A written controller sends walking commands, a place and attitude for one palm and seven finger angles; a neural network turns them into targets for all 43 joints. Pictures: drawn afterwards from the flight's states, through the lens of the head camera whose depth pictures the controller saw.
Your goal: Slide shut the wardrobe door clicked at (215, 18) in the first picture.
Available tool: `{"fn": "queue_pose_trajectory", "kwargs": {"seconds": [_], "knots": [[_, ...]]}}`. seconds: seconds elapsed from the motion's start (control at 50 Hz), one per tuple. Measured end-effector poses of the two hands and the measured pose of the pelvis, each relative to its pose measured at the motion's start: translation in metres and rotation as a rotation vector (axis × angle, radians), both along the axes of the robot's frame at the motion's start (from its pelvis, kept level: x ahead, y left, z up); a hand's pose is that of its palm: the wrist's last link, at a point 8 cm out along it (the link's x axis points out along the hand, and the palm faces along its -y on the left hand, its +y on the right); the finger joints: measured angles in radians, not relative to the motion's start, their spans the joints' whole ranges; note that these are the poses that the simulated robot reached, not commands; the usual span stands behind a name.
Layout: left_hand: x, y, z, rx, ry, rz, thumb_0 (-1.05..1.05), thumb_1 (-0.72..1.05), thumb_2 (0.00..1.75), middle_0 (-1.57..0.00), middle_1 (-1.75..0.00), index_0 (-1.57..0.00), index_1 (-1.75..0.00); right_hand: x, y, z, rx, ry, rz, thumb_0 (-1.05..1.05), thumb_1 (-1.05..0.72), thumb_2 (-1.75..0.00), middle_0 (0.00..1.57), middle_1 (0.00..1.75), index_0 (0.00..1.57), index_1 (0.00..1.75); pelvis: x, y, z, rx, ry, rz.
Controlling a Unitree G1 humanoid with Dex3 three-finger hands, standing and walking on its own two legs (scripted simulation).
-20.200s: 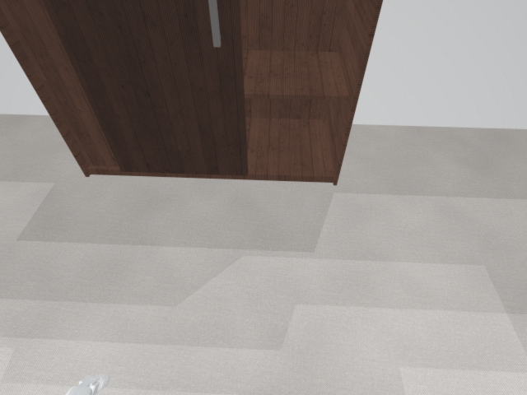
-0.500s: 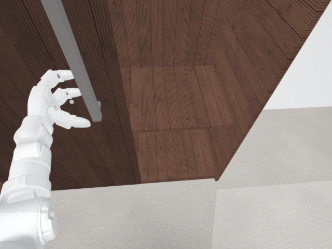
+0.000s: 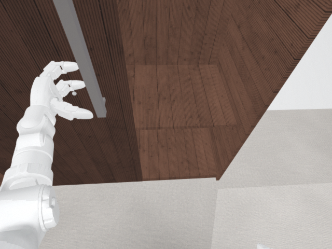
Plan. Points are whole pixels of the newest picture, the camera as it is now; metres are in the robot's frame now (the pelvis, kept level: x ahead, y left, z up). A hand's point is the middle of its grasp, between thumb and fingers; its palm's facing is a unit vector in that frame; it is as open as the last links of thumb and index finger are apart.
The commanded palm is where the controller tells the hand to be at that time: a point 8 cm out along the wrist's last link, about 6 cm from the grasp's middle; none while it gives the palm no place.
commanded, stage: feel for the door with the fingertips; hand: left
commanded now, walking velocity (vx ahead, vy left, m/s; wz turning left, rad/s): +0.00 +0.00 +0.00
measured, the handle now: (87, 62) +0.51 +0.19 +0.17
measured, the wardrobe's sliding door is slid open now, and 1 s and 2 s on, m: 0.46 0.46 0.46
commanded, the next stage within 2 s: slide the fingers in behind the handle in 0.20 s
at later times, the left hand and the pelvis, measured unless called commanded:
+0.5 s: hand (82, 89) +0.46 +0.20 +0.13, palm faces +0.06 -1.00 -0.01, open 13.9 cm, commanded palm +0.43 +0.26 +0.12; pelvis +0.00 +0.00 +0.00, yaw -1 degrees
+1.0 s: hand (90, 90) +0.46 +0.19 +0.12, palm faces +0.05 -1.00 +0.00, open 14.0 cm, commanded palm +0.43 +0.24 +0.12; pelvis +0.00 +0.00 +0.00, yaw -1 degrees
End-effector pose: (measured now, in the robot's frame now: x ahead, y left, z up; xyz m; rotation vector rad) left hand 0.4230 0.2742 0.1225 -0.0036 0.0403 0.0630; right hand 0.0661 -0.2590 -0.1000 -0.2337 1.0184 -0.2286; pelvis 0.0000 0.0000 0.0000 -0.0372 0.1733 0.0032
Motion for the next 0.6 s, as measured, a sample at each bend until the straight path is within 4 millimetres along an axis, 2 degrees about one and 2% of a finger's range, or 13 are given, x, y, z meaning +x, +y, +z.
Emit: {"fn": "queue_pose_trajectory", "kwargs": {"seconds": [0.16, 0.36, 0.48, 0.6], "knots": [[0.014, -0.015, 0.001, 0.005, -0.034, -0.015, -0.01, -0.50, 0.30, -0.30, -1.20, -0.29, -1.20, -0.019, -0.001, -0.003, -0.004, 0.047, -0.021, 0.01, -0.90, -0.90, 0.20, 0.30, 0.20, 0.30, -0.001, 0.002, -0.001, 0.000, 0.016, -0.005], [0.016, -0.014, 0.003, 0.021, -0.019, 0.004, -0.01, -0.50, 0.30, -0.33, -1.22, -0.34, -1.24, -0.037, 0.002, -0.007, 0.023, 0.083, -0.050, 0.01, -0.90, -0.90, 0.20, 0.30, 0.20, 0.30, 0.000, 0.000, -0.001, 0.002, 0.017, -0.015], [0.011, -0.017, 0.006, 0.016, -0.038, -0.004, -0.01, -0.50, 0.30, -0.32, -1.21, -0.32, -1.22, -0.037, 0.000, -0.006, 0.026, 0.070, -0.057, 0.01, -0.90, -0.90, 0.20, 0.30, 0.20, 0.30, -0.001, -0.002, 0.000, 0.002, 0.012, -0.021], [0.007, -0.015, -0.002, 0.015, -0.004, 0.009, -0.01, -0.50, 0.30, -0.31, -1.20, -0.31, -1.21, -0.031, -0.004, -0.004, 0.014, 0.052, -0.051, 0.01, -0.90, -0.90, 0.20, 0.30, 0.20, 0.30, -0.004, -0.004, -0.001, 0.003, 0.009, -0.017]]}}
